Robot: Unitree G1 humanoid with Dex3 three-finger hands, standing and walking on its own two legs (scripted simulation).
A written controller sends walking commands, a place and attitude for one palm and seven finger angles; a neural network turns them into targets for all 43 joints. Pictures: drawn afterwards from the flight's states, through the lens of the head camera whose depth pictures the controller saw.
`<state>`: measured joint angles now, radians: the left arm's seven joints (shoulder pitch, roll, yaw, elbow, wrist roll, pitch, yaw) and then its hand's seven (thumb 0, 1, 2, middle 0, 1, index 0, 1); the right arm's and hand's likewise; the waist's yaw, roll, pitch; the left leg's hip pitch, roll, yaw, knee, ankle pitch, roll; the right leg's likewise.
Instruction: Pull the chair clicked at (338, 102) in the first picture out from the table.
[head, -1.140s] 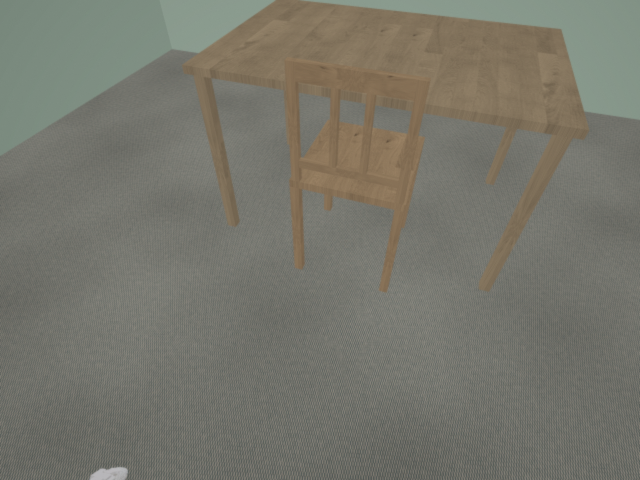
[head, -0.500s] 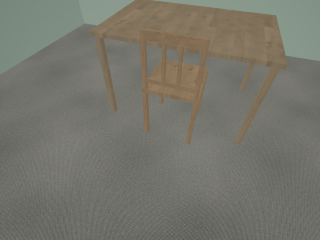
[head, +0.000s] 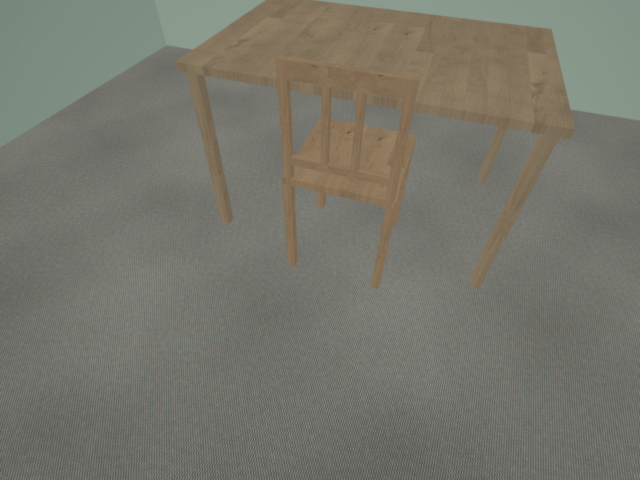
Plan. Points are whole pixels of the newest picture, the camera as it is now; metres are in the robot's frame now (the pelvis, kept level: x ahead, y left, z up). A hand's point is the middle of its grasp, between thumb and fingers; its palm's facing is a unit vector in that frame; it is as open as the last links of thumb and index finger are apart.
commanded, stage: look at it before walking up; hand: left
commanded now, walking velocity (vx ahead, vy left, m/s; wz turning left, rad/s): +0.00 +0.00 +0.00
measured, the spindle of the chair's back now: (325, 127) +1.04 +0.04 -0.11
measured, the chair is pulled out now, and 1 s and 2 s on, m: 0.00 0.00 0.00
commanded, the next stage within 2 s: walk to a spot facing it in 0.30 s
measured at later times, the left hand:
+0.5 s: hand out of the picture +0.08 +0.24 -0.16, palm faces -0.02 -0.94 -0.33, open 7.4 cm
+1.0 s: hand out of the picture +0.03 +0.15 -0.17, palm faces +0.03 -0.99 -0.17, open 7.4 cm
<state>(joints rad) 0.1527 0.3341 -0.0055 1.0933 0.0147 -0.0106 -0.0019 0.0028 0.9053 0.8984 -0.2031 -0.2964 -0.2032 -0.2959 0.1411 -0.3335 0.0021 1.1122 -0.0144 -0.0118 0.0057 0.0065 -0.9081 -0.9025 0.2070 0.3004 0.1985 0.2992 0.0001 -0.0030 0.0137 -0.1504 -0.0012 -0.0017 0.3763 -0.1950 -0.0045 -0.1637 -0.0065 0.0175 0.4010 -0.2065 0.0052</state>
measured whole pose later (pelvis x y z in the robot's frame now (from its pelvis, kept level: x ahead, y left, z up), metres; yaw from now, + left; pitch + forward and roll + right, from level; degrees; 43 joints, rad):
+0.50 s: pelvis +0.01 +0.00 +0.00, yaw -1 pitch -2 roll +0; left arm 0.17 0.32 0.00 1.10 0.02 -0.01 0.01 0.00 0.91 0.90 -0.20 -0.30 -0.20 -0.30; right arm 0.14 -0.32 0.01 1.11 -0.02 -0.01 0.00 0.01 -0.91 -0.90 0.21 0.30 0.20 0.30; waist 0.01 0.00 0.00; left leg -0.13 0.01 0.01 0.38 -0.22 -0.01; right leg -0.15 0.00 0.03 0.40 -0.23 0.00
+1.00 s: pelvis +0.14 +0.00 -0.01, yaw -5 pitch +0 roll +0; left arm 0.52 0.11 0.02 1.15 0.03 -0.06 0.03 0.00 0.91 0.90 -0.20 -0.30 -0.20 -0.30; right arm 0.21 -0.18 -0.04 1.07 -0.01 -0.01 0.02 0.01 -0.91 -0.90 0.20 0.30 0.19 0.30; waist 0.05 -0.01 0.04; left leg -0.56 0.06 0.09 0.95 -0.36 0.01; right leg 0.03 0.01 0.07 0.39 -0.41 -0.01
